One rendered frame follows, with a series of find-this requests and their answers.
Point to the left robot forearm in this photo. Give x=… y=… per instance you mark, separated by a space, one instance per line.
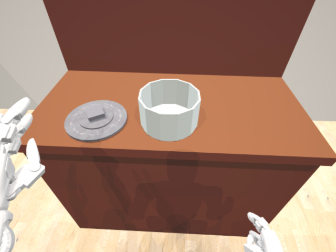
x=7 y=236

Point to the knob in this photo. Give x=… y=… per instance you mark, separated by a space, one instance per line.
x=94 y=113

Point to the lid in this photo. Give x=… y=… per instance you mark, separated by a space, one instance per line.
x=80 y=128

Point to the table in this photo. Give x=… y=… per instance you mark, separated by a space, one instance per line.
x=254 y=146

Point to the pot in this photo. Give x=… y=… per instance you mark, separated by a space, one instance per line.
x=169 y=109

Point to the right robot hand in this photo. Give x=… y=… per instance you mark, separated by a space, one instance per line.
x=267 y=241

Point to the left robot hand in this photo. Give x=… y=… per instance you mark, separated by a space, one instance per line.
x=13 y=126

